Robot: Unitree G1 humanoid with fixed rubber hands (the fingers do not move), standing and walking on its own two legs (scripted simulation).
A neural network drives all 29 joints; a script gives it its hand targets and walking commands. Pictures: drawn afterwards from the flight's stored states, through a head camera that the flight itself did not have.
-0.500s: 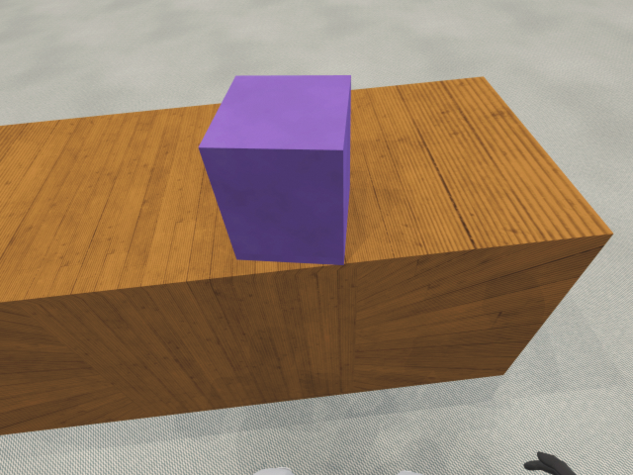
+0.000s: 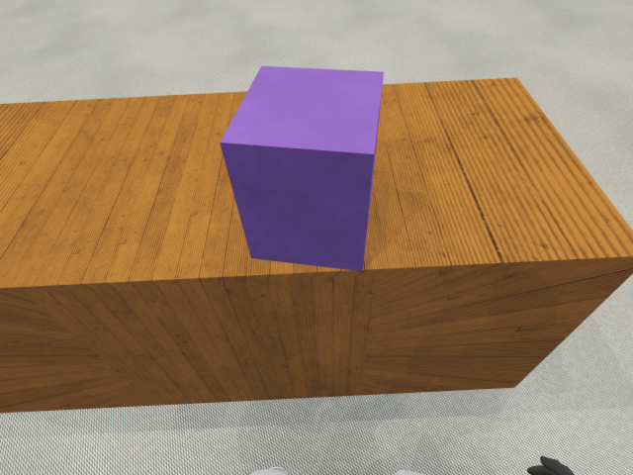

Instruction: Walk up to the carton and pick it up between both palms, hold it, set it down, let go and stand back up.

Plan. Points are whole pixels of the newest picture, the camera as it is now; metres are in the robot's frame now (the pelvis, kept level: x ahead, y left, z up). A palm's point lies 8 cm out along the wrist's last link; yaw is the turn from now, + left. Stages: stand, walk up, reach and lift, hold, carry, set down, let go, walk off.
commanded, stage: walk up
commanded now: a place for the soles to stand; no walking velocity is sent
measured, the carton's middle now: (313, 171) +0.58 +0.00 +0.05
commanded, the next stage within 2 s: none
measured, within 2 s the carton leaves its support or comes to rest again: neither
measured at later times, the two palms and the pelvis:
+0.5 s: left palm out of the picture +0.11 +0.34 -0.08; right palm out of the picture +0.12 -0.30 -0.09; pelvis +0.02 +0.01 +0.00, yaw +1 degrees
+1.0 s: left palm out of the picture +0.13 +0.30 -0.08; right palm out of the picture +0.13 -0.33 -0.08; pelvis +0.03 -0.03 -0.01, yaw +2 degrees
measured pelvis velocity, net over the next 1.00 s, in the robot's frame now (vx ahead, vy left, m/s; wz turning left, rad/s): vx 0.03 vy -0.03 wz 0.03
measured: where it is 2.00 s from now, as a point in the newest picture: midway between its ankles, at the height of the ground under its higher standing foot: outside the picture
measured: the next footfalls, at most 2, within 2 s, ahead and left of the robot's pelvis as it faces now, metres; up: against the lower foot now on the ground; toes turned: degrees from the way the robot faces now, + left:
left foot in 1.32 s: +0.18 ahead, +0.09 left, +0.00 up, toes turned +0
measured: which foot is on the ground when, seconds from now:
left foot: down 0.00-1.00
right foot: down 0.00-1.00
